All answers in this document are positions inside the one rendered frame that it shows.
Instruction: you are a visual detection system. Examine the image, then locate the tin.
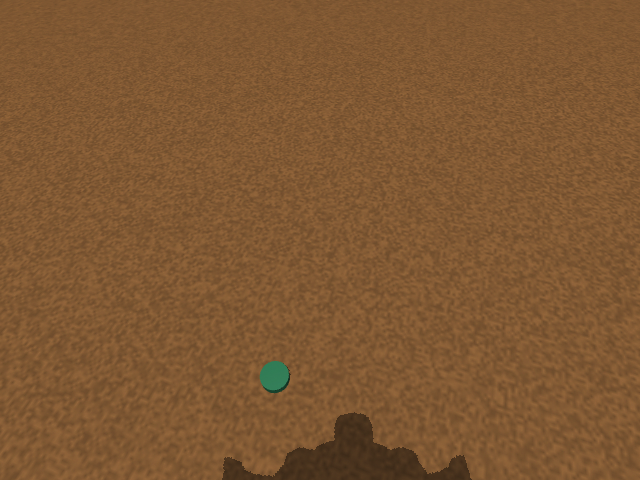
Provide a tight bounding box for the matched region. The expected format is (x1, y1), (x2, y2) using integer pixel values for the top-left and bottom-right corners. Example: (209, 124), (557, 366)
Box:
(260, 361), (290, 393)

